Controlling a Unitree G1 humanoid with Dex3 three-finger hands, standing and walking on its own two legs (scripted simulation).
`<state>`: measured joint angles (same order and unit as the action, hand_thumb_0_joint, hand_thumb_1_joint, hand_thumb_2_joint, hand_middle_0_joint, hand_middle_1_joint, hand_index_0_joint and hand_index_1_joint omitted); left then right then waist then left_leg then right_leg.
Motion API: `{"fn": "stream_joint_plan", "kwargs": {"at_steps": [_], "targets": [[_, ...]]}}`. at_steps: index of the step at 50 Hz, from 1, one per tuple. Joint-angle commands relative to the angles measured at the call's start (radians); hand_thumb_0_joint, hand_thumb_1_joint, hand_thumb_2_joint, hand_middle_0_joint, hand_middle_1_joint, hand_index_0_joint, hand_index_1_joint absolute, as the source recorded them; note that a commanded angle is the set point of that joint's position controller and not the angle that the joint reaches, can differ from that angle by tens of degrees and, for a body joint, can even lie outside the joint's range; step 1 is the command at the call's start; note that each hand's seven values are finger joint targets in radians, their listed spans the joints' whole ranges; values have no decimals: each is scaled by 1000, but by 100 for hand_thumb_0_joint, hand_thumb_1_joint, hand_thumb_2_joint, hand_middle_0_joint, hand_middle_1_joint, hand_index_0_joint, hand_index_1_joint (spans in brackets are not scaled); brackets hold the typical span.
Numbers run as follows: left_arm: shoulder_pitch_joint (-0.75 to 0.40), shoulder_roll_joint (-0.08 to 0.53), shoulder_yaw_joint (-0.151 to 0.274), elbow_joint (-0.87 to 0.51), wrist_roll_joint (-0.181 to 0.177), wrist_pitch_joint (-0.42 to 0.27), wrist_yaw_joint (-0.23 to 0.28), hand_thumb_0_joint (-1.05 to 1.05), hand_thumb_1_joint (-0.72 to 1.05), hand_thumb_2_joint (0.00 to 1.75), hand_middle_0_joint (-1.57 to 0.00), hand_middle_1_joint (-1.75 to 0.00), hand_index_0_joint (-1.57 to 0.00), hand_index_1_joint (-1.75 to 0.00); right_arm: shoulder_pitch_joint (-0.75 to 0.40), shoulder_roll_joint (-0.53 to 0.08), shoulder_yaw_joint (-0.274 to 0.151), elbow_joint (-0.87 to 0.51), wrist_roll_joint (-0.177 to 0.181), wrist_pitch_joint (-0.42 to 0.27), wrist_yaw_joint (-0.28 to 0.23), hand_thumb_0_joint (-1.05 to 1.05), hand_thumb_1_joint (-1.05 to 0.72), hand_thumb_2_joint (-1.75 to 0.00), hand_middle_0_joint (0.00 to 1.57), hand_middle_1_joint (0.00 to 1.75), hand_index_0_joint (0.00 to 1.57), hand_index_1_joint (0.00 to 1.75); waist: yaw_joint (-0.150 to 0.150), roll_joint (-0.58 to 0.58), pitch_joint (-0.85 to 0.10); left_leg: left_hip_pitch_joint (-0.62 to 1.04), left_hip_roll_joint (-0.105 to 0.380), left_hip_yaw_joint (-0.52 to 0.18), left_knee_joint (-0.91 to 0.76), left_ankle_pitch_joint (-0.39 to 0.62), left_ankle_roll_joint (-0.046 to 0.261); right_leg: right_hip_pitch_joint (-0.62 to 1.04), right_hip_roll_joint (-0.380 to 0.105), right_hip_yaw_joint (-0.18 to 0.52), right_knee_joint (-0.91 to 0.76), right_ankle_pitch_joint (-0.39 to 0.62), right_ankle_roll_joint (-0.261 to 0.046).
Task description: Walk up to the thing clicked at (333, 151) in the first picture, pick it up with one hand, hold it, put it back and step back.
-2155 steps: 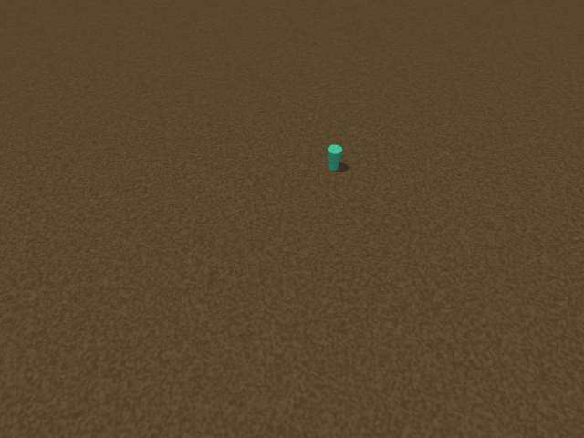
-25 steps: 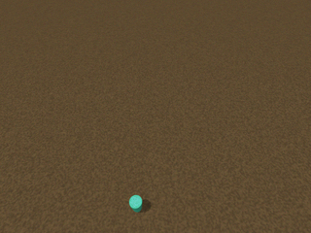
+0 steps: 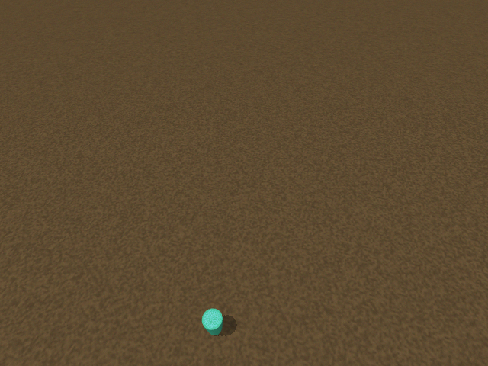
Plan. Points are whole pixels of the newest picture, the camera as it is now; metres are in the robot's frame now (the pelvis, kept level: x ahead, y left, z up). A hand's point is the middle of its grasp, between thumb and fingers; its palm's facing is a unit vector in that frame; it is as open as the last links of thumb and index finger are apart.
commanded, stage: go down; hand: left
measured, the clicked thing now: (213, 323) +0.39 +0.15 -0.72
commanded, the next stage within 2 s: none
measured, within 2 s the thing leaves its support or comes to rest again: neither
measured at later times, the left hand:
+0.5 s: hand out of the picture +0.16 +0.26 -0.17, palm faces +0.04 -0.95 -0.32, open 14.3 cm
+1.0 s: hand out of the picture +0.14 +0.27 -0.20, palm faces +0.05 -0.95 -0.30, open 16.7 cm
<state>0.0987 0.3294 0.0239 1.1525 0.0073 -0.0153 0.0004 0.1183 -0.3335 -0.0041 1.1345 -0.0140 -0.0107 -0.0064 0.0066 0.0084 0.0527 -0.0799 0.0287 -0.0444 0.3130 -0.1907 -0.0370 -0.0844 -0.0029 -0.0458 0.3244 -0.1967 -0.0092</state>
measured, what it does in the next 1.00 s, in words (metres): lowers itself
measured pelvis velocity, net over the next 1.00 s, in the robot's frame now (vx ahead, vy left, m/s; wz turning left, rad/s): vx -0.01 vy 0.03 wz -0.03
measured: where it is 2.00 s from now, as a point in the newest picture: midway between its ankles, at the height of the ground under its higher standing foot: outside the picture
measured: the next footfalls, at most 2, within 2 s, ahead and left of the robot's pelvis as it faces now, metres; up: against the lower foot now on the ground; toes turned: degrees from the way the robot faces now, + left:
none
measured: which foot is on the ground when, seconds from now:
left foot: down 0.00-1.00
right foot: down 0.00-1.00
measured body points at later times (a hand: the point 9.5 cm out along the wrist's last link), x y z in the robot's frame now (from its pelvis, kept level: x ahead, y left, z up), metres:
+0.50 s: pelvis -0.01 +0.01 -0.03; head +0.04 +0.02 +0.41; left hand +0.15 +0.31 -0.15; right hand +0.09 -0.25 -0.15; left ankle -0.01 +0.14 -0.75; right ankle -0.01 -0.11 -0.75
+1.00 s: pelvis -0.01 +0.03 -0.09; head +0.07 +0.05 +0.36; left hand +0.14 +0.32 -0.18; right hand +0.16 -0.22 -0.16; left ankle -0.01 +0.15 -0.75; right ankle -0.01 -0.11 -0.75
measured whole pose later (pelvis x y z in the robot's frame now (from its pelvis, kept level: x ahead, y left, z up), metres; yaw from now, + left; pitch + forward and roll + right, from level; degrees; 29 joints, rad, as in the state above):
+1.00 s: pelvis -0.01 +0.03 -0.09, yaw -2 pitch +16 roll -3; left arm 0.34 0.29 0.17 0.29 0.00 0.30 -0.01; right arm 0.22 -0.22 0.00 0.54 0.01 -0.15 -0.08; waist -0.04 0.00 -0.13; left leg -0.85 0.02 -0.05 1.11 -0.55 0.00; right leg -0.82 -0.01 -0.03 1.05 -0.51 0.02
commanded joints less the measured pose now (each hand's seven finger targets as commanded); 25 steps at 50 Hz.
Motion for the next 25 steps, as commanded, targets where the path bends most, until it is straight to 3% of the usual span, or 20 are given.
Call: {"fn": "stream_joint_plan", "kwargs": {"at_steps": [1, 3, 4, 5, 6, 7, 8, 10, 12, 13, 15, 17, 20, 22, 24, 25], "targets": [[-35, 206, 38, -56, 2, -20, 14, 0, 90, 90, -20, -30, -20, -30, -31, -200, -33, -56, 0, -20, -12, 0, -90, -90, 20, 30, 20, 30, 0, -5, -55, -19, 95, -56, -32, 175, 49, 13, -128, 96, -61, 165, -5], [-37, 210, 40, -58, 3, -19, 15, 0, 90, 90, -20, -30, -20, -30, -25, -203, -35, -57, -1, -19, -13, 0, -90, -90, 20, 30, 20, 30, -5, -1, -70, -20, 92, -51, -32, 162, 49, 19, -128, 98, -60, 158, -7], [-40, 212, 40, -57, 2, -18, 14, 0, 82, 82, -12, -22, -12, -22, -27, -200, -34, -56, -1, -19, -13, 0, -82, -86, 19, 29, 19, 29, -3, 0, -61, -29, 91, -52, -37, 157, 47, 19, -126, 96, -60, 146, -9], [-391, 70, 37, -408, -54, -114, 26, 0, 74, 74, -4, -14, -4, -14, -32, -66, 1, -338, 66, -70, -31, 0, -90, -91, 20, 30, 20, 30, -133, 36, -3, -125, -50, 94, 35, 12, 47, -224, -15, 37, -7, 89, 3], [-507, 135, 65, -406, -50, -111, 31, 0, 66, 66, -2, -6, -2, -6, 12, -102, -15, -290, 67, -74, -38, 0, -91, -91, 20, 30, 20, 30, -102, -4, -55, -124, -52, 85, 55, -4, 54, -167, -18, 23, 8, 61, 10], [-257, 185, 120, -124, -35, -54, 36, 0, 58, 58, -2, -8, -2, -7, 51, -110, -9, -255, 67, -57, -38, 0, -91, -91, 20, 30, 20, 30, -78, -70, -5, -184, -56, 87, 82, -22, 58, -179, -10, 11, 20, 20, 9], [-206, 187, 137, -121, -28, -48, 20, 0, 50, 50, -2, -8, -2, -7, 53, -106, -19, -288, 63, -46, -36, 0, -91, -91, 20, 30, 20, 30, -43, -69, -27, -216, -49, 84, 121, 4, 57, -190, -10, 5, 62, 30, 8], [-269, 242, 159, -195, 2, -57, 5, 0, 34, 34, -1, -5, 0, -6, 88, -105, -49, -330, 53, -53, -47, 0, -91, -91, 20, 30, 20, 30, -36, -64, -179, -211, -49, 78, 169, 54, 58, -175, -14, 18, 126, 94, 12], [-142, 223, 190, -119, 35, -31, -13, 0, 26, 30, -1, -9, -1, -9, 114, -99, -69, -362, 35, -54, -38, 0, -89, -90, 20, 30, 20, 30, -23, -30, -264, -271, -54, 71, 236, 102, 51, -180, -17, 20, 208, 156, 8], [-65, 212, 220, -113, 40, -19, -16, 0, 20, 27, -2, -8, -2, -8, 128, -98, -79, -376, 31, -55, -32, 0, -87, -90, 20, 30, 20, 30, 6, -21, -294, -296, -59, 69, 263, 126, 48, -181, -15, 22, 234, 168, 3], [-44, 215, 242, -231, 43, 7, -5, 0, 11, 22, -4, -8, -3, -8, 120, -89, -84, -439, 34, -57, -30, 0, -85, -89, 20, 30, 20, 30, 29, 58, -363, -271, -65, 76, 266, 152, 36, -154, -13, 27, 247, 173, -4], [-33, 165, 214, -293, 39, 61, 6, 0, -1, 20, -5, -9, -4, -9, 104, -80, -77, -485, 40, -57, -33, 0, -83, -88, 20, 30, 20, 30, 12, 56, -328, -284, -61, 74, 264, 129, 34, -186, -8, 25, 233, 143, -3], [-76, 164, 200, -346, 42, 126, 12, 0, -13, 17, -6, -7, -5, -8, 61, -81, -73, -539, 47, -67, -33, 0, -83, -88, 20, 30, 20, 30, -7, 23, -238, -356, -45, 64, 302, 60, 35, -283, 3, 11, 261, 57, -5], [-68, 144, 189, -406, 35, 154, 8, 0, -23, 17, -6, -8, -4, -9, 61, -75, -71, -564, 47, -75, -32, 0, -82, -88, 20, 30, 20, 30, -17, -4, -234, -391, -39, 62, 333, 9, 39, -331, 7, 8, 288, 1, -5], [-61, 131, 193, -467, 28, 167, 8, 0, -32, 17, -7, -8, -4, -10, 77, -73, -71, -579, 44, -91, -32, 0, -80, -88, 20, 30, 20, 30, -21, -8, -246, -428, -38, 60, 372, -20, 41, -377, 8, 8, 327, -28, -2], [-40, 138, 216, -478, 26, 170, 10, 0, -38, 16, -7, -9, -5, -11, 93, -71, -74, -581, 43, -97, -33, 0, -79, -87, 20, 30, 20, 30, -21, -9, -259, -441, -32, 56, 392, -20, 40, -394, 12, 5, 352, -30, -2]]}}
